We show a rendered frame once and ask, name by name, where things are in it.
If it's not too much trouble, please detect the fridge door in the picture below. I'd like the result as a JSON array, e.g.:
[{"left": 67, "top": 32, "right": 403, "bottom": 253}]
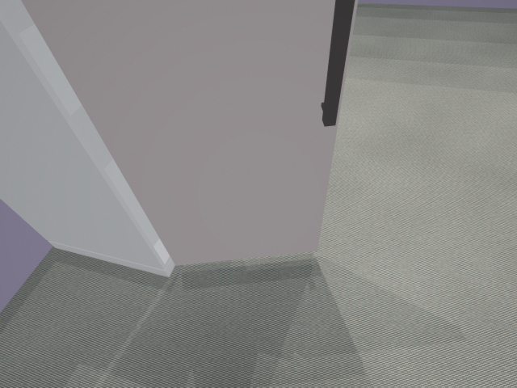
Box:
[{"left": 21, "top": 0, "right": 358, "bottom": 266}]

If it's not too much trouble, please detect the handle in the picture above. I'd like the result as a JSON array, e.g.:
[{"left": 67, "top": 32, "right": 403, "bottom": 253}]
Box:
[{"left": 322, "top": 0, "right": 355, "bottom": 127}]

